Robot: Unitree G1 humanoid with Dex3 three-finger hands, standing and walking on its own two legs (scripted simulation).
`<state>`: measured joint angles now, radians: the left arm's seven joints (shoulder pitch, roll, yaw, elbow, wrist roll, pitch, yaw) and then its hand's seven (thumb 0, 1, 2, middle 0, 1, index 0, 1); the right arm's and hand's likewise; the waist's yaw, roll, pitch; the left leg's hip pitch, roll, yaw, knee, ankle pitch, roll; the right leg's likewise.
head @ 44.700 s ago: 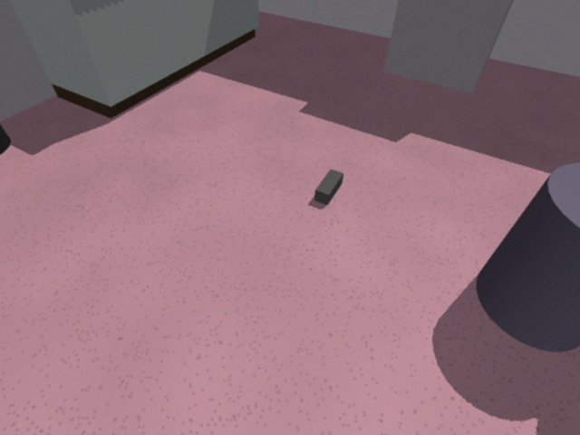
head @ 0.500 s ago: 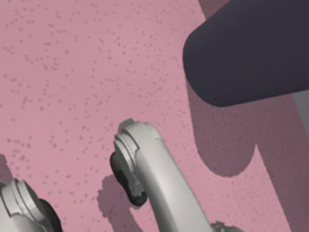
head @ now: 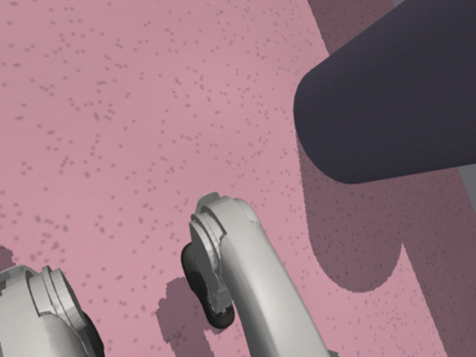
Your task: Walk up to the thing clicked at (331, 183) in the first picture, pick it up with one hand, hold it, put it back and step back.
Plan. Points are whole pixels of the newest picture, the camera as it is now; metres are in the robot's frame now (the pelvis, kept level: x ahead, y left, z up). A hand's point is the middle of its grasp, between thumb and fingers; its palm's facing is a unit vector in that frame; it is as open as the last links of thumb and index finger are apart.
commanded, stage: rest palm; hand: left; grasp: from above
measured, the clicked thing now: out of the picture +0.50 +0.30 -0.30
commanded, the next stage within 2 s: close in 1.94 s
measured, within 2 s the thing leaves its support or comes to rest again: neither
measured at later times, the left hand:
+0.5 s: hand out of the picture +0.49 +0.26 -0.22, palm faces -0.02 -0.48 -0.88, open 14.2 cm
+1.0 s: hand out of the picture +0.49 +0.28 -0.24, palm faces -0.01 -0.48 -0.88, open 14.0 cm
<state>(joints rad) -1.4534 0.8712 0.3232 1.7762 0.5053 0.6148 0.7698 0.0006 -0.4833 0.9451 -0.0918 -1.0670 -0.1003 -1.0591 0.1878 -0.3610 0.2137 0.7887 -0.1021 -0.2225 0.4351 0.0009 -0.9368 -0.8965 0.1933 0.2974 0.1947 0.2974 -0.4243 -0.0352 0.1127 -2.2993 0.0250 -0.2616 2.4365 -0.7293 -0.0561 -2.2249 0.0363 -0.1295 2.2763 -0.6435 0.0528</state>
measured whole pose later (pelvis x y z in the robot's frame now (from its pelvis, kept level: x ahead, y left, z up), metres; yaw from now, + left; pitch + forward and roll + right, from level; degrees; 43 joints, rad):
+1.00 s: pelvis +0.00 +0.00 -0.01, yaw +0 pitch +32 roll -13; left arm -1.49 0.96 0.33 1.80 0.47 0.53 0.88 0.00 -0.54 1.10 -0.11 -1.01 -0.06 -1.05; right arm 0.09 -0.39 0.30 0.73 -0.19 -0.20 0.46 0.00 -0.93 -0.90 0.19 0.30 0.19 0.30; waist -0.48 -0.09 0.24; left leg -2.31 0.01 -0.29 2.47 -0.75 -0.07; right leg -2.23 0.03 -0.15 2.30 -0.66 0.05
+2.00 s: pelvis +0.01 +0.00 -0.01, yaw -2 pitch +32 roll -15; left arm -1.46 1.03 0.31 1.78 0.46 0.48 0.88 0.00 -0.51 1.14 -0.13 -1.01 -0.08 -1.06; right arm 0.10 -0.42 0.35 0.68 -0.20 -0.19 0.46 0.00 -0.93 -0.90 0.19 0.30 0.19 0.30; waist -0.50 -0.12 0.28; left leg -2.31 0.01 -0.31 2.49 -0.76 -0.06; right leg -2.21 0.03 -0.17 2.30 -0.67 0.06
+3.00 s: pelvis +0.00 +0.00 +0.00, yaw -2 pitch +31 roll -15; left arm -1.47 1.06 0.30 1.81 0.46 0.47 0.87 0.01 -0.18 0.98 -0.47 -0.86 -0.29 -0.83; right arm 0.09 -0.43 0.37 0.68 -0.21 -0.23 0.45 0.00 -0.91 -0.90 0.19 0.30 0.19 0.30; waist -0.52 -0.13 0.29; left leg -2.30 0.01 -0.32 2.47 -0.75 -0.06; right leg -2.19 0.03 -0.18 2.27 -0.66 0.06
